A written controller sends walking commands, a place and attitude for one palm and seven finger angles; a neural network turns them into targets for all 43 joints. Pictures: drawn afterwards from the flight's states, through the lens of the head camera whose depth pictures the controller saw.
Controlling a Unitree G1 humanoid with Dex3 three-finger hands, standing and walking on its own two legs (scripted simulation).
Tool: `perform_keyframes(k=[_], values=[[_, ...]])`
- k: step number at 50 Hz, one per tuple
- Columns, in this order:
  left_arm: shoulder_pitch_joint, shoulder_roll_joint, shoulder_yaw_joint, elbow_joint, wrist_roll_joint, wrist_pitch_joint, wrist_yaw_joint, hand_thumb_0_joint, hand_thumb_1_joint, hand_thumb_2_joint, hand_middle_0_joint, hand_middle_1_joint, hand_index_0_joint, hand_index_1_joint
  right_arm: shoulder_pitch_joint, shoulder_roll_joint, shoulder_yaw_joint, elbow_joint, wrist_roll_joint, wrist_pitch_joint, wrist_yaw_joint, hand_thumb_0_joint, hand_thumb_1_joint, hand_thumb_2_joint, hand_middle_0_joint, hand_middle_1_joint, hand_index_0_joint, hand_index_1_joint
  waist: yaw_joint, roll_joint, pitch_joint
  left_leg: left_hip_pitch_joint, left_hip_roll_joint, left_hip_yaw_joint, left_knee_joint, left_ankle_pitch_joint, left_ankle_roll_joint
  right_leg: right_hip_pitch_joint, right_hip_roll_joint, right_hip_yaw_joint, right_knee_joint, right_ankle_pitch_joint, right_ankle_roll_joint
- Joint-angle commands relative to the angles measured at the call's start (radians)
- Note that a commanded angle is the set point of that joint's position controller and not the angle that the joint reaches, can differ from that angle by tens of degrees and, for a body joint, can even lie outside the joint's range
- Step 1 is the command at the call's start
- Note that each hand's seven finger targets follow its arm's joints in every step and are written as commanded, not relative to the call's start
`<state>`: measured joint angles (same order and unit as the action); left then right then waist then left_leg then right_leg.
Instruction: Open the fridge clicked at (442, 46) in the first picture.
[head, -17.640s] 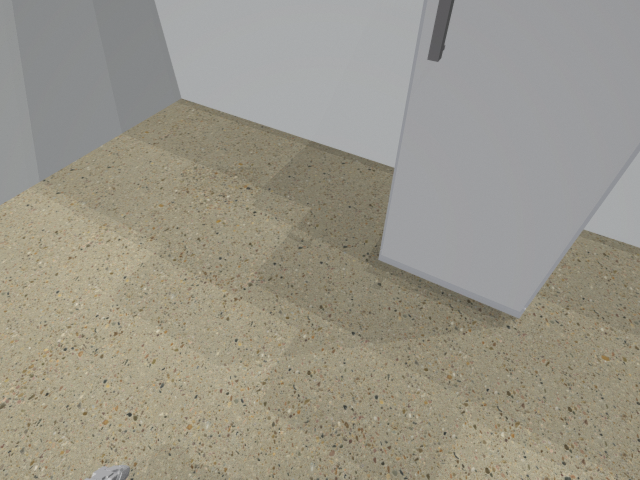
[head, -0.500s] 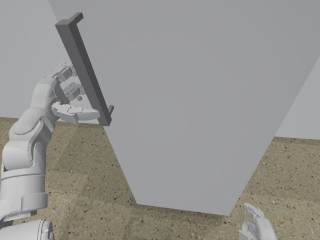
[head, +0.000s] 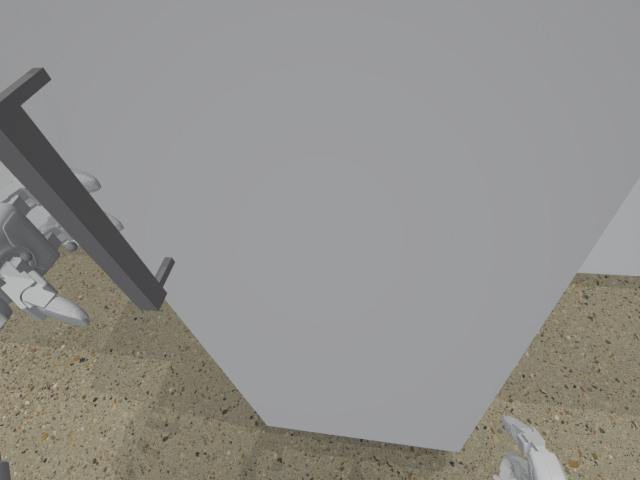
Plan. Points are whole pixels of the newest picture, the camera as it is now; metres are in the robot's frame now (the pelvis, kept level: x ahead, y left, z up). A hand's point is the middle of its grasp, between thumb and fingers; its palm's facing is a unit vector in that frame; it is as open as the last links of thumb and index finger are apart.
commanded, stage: move the hooked fingers beside the handle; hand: left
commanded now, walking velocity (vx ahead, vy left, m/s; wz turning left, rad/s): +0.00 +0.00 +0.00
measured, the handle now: (104, 211) +0.32 +0.24 +0.23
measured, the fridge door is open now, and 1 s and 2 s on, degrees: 0 0 0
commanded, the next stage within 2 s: relax the arm and regain balance in 0.04 s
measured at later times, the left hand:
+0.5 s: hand (229, 355) +0.32 +0.22 -0.13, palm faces +0.46 -0.76 -0.45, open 16.4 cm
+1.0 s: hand (332, 447) +0.21 +0.04 -0.20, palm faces -0.03 -0.93 -0.37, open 16.5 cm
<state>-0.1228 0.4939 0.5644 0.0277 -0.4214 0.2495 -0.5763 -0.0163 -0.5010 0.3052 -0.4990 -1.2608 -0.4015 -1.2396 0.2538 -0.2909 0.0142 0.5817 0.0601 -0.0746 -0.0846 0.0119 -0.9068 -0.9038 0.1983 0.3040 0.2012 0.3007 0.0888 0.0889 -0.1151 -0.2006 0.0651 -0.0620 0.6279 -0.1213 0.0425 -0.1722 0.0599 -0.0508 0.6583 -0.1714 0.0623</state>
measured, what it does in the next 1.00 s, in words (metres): steps to the right: left foot, then right foot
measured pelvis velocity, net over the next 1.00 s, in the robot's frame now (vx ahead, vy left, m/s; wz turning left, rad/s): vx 0.06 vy -0.15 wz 0.12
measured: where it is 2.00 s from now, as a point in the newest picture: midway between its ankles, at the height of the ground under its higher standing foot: outside the picture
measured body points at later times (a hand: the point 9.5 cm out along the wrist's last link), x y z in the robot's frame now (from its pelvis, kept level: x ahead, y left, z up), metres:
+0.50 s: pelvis +0.15 -0.06 -0.04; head +0.26 -0.11 +0.40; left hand +0.30 +0.26 -0.10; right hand +0.13 -0.30 -0.20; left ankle +0.02 -0.05 -0.75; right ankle +0.00 -0.20 -0.35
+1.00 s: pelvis +0.06 -0.15 -0.07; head +0.19 -0.23 +0.36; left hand +0.21 +0.09 -0.17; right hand +0.09 -0.40 -0.26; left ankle +0.02 -0.06 -0.74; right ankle +0.01 -0.28 -0.75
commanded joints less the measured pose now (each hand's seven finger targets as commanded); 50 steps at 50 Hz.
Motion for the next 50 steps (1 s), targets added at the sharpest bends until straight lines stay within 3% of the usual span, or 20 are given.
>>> perform_keyframes(k=[1,4,7,8,10,13,14,15,16,19,23,26,29,31,33,35,38,42,46,50], values=[[-0.410,0.412,0.178,-0.271,-0.053,-0.067,0.077,0.000,-0.500,0.300,-0.300,-1.200,-0.300,-1.200,-0.092,-0.079,-0.007,-0.149,0.007,-0.113,-0.043,0.000,-0.900,-0.900,0.200,0.300,0.200,0.300,-0.035,0.048,-0.118,0.266,-0.142,0.049,0.146,0.392,0.000,-0.135,-0.007,-0.003,0.158,0.841,0.026],[-0.466,0.531,0.237,-0.309,-0.087,-0.041,0.121,0.000,-0.500,0.300,-0.300,-1.200,-0.300,-1.200,-0.130,-0.088,0.016,-0.092,0.027,-0.178,-0.075,0.000,-0.900,-0.900,0.200,0.300,0.200,0.300,0.003,0.024,-0.015,0.130,-0.172,0.090,0.539,0.159,-0.036,0.003,-0.035,0.059,0.139,0.667,-0.010],[-0.557,0.556,-0.001,-0.325,-0.262,-0.113,0.176,0.000,-0.500,0.300,-0.300,-1.200,-0.300,-1.200,-0.173,-0.050,0.090,-0.007,0.033,-0.181,-0.285,0.000,-0.900,-0.900,0.200,0.300,0.200,0.300,0.136,-0.272,0.158,0.162,-0.210,0.237,2.178,-0.527,-0.071,-0.172,-0.143,0.533,0.127,0.410,-0.081],[0.369,-0.203,-0.332,0.513,0.352,-0.202,0.401,0.000,-0.500,0.300,-0.150,-0.300,-0.150,-0.300,-0.228,-0.261,-0.062,0.019,-0.101,-0.182,-0.120,0.000,-0.900,-0.900,0.200,0.300,0.200,0.300,0.107,-0.086,0.202,-0.327,-0.132,0.033,1.445,-0.413,0.036,0.051,-0.102,0.303,-0.171,0.395,-0.119],[0.660,-0.124,-0.459,0.419,0.529,-0.326,0.503,0.000,-0.500,0.300,-0.150,-0.300,-0.150,-0.300,-0.449,0.010,0.071,-0.235,-0.056,-0.146,0.000,0.000,-0.900,-0.900,0.200,0.300,0.200,0.300,0.103,-0.030,0.719,-1.304,-0.247,0.135,1.007,-0.755,0.042,0.195,-0.243,0.233,-0.159,1.409,-0.145],[0.386,-0.076,-0.395,0.329,0.478,-0.346,0.575,0.000,-0.500,0.300,-0.150,-0.300,-0.150,-0.300,-0.085,-0.056,0.004,-0.012,-0.073,-0.054,0.044,0.000,-0.900,-0.900,0.200,0.300,0.200,0.300,-0.290,-0.065,0.350,-0.267,-0.267,0.300,0.119,-0.360,0.033,-0.336,-0.145,0.017,-0.012,1.923,0.128],[0.259,0.014,-0.358,0.324,0.409,-0.322,0.598,0.000,-0.500,0.300,-0.150,-0.300,-0.150,-0.300,0.287,-0.185,-0.072,0.134,-0.075,-0.013,0.062,0.000,-0.900,-0.900,0.200,0.300,0.200,0.300,-0.498,-0.050,0.158,0.488,0.021,-0.068,-0.131,0.365,0.189,-0.814,-0.037,0.036,0.732,1.353,0.226],[0.184,-0.033,-0.391,0.284,0.377,-0.311,0.633,0.000,-0.500,0.300,-0.150,-0.300,-0.150,-0.300,0.422,-0.176,-0.087,0.190,-0.048,0.011,0.068,0.000,-0.900,-0.900,0.200,0.300,0.200,0.300,-0.484,0.159,-0.124,0.657,0.266,-0.440,-0.014,1.106,0.355,-0.912,0.123,0.153,1.475,-0.530,0.092],[0.063,-0.177,-0.435,0.216,0.388,-0.327,0.672,0.000,-0.500,0.300,-0.150,-0.300,-0.150,-0.300,0.513,-0.124,-0.049,0.184,-0.079,-0.002,0.061,0.000,-0.900,-0.900,0.200,0.300,0.200,0.300,-0.425,0.083,-0.183,0.917,0.410,-0.491,0.016,1.291,0.403,-1.292,0.129,0.255,1.842,-0.749,-0.006],[-0.149,-0.325,-0.544,0.211,0.430,-0.271,0.672,0.000,-0.500,0.300,-0.150,-0.300,-0.150,-0.300,0.237,-0.026,-0.035,0.146,-0.097,0.002,0.042,0.000,-0.900,-0.900,0.200,0.300,0.200,0.300,-0.190,-0.105,0.371,0.013,0.227,-0.211,-0.333,0.735,-0.196,-1.257,0.038,0.041,1.624,-0.766,-0.089],[-0.198,-0.268,-0.493,0.405,0.416,-0.391,0.631,0.000,-0.500,0.300,-0.150,-0.300,-0.150,-0.300,0.723,0.036,-0.125,0.418,-0.143,-0.013,0.007,0.000,-0.900,-0.900,0.200,0.300,0.200,0.300,-0.523,0.251,-0.453,1.687,0.275,-0.194,0.212,1.729,0.080,-1.989,0.068,0.117,1.878,-0.817,-0.008],[-0.332,-0.289,-0.500,0.424,0.417,-0.406,0.624,0.000,-0.500,0.300,-0.150,-0.300,-0.150,-0.300,0.759,0.074,-0.146,0.490,-0.186,-0.030,-0.006,0.000,-0.900,-0.900,0.200,0.300,0.200,0.300,-0.532,0.038,-0.331,1.492,0.318,-0.148,0.176,1.523,0.052,-2.084,-0.006,0.200,1.737,-0.407,0.001],[-0.427,-0.328,-0.526,0.433,0.427,-0.394,0.611,0.000,-0.500,0.300,-0.150,-0.300,-0.150,-0.300,0.798,0.093,-0.144,0.602,-0.216,-0.055,-0.033,0.000,-0.900,-0.900,0.200,0.300,0.200,0.300,-0.568,0.055,-0.341,1.574,0.416,-0.239,0.273,1.558,0.055,-2.318,-0.084,0.366,1.682,-1.065,0.009],[-0.338,-0.311,-0.521,0.513,0.424,-0.364,0.605,0.000,-0.500,0.300,-0.150,-0.300,-0.150,-0.300,0.693,0.105,-0.129,0.607,-0.194,-0.038,-0.024,0.000,-0.900,-0.900,0.200,0.300,0.200,0.300,-0.471,0.032,-0.314,1.270,0.382,-0.167,0.168,1.372,0.054,-2.018,-0.117,0.260,1.554,-0.361,-0.002],[-0.310,-0.332,-0.541,0.511,0.429,-0.342,0.606,0.000,-0.500,0.300,-0.150,-0.300,-0.150,-0.300,0.680,0.115,-0.116,0.649,-0.202,-0.034,-0.024,0.000,-0.900,-0.900,0.200,0.300,0.200,0.300,-0.469,0.167,-0.316,1.406,0.412,-0.180,0.219,1.416,0.056,-2.200,-0.103,0.338,1.682,-1.093,-0.023],[-0.175,-0.290,-0.530,0.594,0.428,-0.325,0.617,0.000,-0.500,0.300,-0.150,-0.300,-0.150,-0.300,0.563,0.123,-0.082,0.609,-0.165,-0.002,0.002,0.000,-0.900,-0.900,0.200,0.300,0.200,0.300,-0.339,0.002,-0.290,1.033,0.354,-0.057,0.059,1.204,0.053,-1.742,-0.114,0.190,1.575,0.003,-0.030],[-0.186,-0.291,-0.551,0.599,0.428,-0.276,0.625,0.000,-0.500,0.300,-0.150,-0.300,-0.150,-0.300,0.498,0.111,-0.091,0.607,-0.176,0.002,-0.018,0.000,-0.900,-0.900,0.200,0.300,0.200,0.300,-0.367,0.042,-0.245,0.956,0.476,-0.251,0.098,0.914,0.106,-1.756,-0.194,0.453,1.501,-0.828,-0.063],[-0.021,-0.242,-0.514,0.655,0.441,-0.213,0.639,0.000,-0.500,0.300,-0.150,-0.300,-0.150,-0.300,0.229,-0.007,-0.091,0.449,-0.147,0.030,0.005,0.000,-0.900,-0.900,0.200,0.300,0.200,0.300,-0.200,-0.207,-0.038,0.254,0.421,-0.220,-0.122,0.307,0.171,-1.020,-0.225,0.396,1.151,-0.431,-0.078],[0.294,-0.192,-0.487,0.777,0.432,-0.203,0.615,0.000,-0.500,0.300,-0.150,-0.300,-0.150,-0.300,0.094,-0.069,-0.064,0.372,-0.109,0.086,0.057,0.000,-0.900,-0.900,0.200,0.300,0.200,0.300,-0.065,-0.323,-0.065,-0.442,0.101,0.154,0.099,-0.209,-0.040,0.132,-0.122,0.096,0.020,0.067,-0.052],[0.306,-0.079,-0.531,0.792,0.432,-0.257,0.638,0.000,-0.500,0.300,-0.150,-0.300,-0.150,-0.300,0.015,0.017,-0.021,0.285,-0.084,0.111,0.053,0.000,-0.900,-0.900,0.200,0.300,0.200,0.300,-0.132,-0.152,-0.023,-0.418,-0.025,0.001,0.693,-0.486,-0.120,0.028,-0.418,0.527,-0.161,0.869,-0.305]])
